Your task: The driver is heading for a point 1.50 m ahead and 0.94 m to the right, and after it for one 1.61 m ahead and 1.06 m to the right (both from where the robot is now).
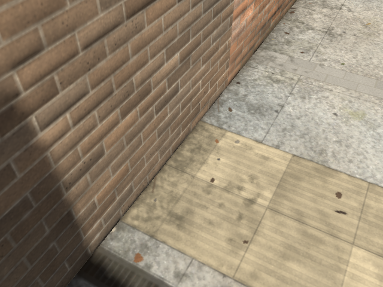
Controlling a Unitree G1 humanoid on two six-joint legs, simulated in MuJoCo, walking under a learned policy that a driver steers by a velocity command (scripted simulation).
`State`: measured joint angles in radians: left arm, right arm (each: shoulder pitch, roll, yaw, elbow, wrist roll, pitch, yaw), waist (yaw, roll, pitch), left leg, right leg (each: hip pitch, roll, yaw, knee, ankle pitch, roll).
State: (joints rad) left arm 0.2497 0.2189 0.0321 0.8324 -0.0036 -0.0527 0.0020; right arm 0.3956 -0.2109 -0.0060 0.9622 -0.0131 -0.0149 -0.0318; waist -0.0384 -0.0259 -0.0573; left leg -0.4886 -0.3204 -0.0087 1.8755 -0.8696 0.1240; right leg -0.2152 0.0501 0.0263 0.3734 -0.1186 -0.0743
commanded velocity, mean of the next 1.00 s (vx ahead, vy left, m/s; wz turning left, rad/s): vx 0.06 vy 0.00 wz -0.45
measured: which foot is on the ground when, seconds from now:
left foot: up 0.00-0.36, down 0.38-0.44, up 0.46-0.58, down 0.60-1.00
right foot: down 0.00-0.58, up 0.60-1.00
